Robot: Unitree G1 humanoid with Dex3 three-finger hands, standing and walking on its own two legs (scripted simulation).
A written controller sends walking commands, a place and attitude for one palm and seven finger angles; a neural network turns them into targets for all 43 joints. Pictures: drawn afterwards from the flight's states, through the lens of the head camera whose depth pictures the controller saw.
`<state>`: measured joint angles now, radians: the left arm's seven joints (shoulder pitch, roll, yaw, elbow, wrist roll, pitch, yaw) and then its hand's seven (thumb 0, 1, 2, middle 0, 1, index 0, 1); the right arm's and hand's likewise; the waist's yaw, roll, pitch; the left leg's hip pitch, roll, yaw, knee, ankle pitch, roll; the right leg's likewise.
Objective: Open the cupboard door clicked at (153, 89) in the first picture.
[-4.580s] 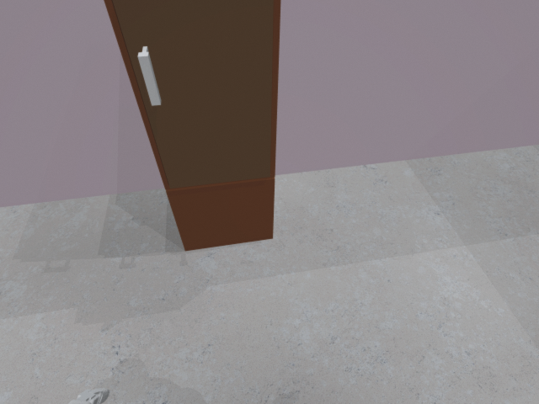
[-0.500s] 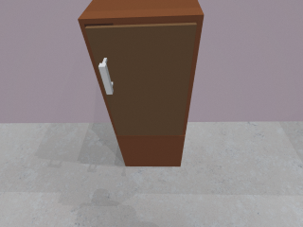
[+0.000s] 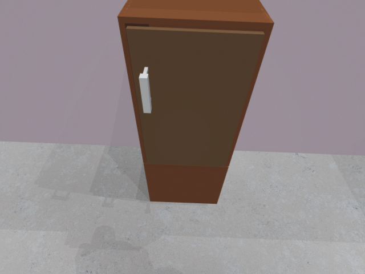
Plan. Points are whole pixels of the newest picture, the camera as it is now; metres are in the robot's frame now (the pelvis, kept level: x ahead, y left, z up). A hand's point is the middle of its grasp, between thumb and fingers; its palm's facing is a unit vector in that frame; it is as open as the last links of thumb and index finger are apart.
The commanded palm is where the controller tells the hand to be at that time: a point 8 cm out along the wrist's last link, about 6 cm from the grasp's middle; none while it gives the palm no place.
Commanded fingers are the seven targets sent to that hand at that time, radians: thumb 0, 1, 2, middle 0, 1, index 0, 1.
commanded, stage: come to a stop and stand still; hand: left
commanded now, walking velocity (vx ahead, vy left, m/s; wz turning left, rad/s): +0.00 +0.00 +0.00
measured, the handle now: (146, 90) +0.60 +0.15 +0.07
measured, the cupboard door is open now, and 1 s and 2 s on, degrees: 0 0 0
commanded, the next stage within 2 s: look again from close up in 0.06 s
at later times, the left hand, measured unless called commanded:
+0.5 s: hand out of the picture +0.00 +0.16 -0.17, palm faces +0.01 -0.97 -0.25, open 7.4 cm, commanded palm none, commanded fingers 0.00 0.90 0.90 -0.20 -0.30 -0.20 -0.30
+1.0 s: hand out of the picture +0.00 +0.12 -0.18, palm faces +0.07 -0.98 -0.18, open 7.4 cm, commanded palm none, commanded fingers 0.00 0.90 0.90 -0.20 -0.30 -0.20 -0.30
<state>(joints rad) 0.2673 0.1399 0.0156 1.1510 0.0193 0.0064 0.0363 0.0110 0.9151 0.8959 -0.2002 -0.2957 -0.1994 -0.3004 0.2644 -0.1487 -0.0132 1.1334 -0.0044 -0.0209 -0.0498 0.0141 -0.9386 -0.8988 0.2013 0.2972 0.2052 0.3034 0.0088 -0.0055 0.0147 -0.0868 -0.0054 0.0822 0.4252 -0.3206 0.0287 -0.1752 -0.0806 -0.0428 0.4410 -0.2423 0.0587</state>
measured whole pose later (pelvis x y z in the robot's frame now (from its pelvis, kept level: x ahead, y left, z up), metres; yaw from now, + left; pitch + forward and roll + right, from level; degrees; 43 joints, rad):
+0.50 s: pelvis -0.01 -0.01 -0.01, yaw +0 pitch -1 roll +1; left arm 0.28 0.13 0.00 1.12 0.02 -0.01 0.03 0.01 0.91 0.90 -0.20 -0.30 -0.20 -0.30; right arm 0.32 -0.16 0.00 1.07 -0.01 -0.02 -0.03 0.01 -0.91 -0.90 0.20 0.30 0.20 0.30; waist -0.01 0.07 0.02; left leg -0.13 0.00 0.09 0.50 -0.35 0.01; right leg -0.24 -0.08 -0.03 0.55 -0.29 0.04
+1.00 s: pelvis +0.01 -0.05 -0.01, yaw +1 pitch +0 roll +0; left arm 0.32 0.13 0.03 1.11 0.02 -0.01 0.01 0.01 0.91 0.90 -0.20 -0.30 -0.20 -0.30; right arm 0.33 -0.16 -0.01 1.11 -0.02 -0.02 -0.02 0.00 -0.91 -0.90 0.20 0.30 0.20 0.30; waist 0.00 0.03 0.01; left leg -0.17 0.07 0.04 0.59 -0.42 0.00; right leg -0.25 -0.02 -0.09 0.60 -0.36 -0.02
